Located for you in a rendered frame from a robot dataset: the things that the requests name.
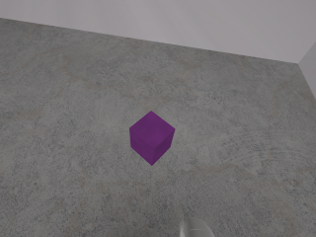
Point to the right robot thigh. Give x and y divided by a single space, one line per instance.
194 227

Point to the carton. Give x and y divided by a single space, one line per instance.
151 137

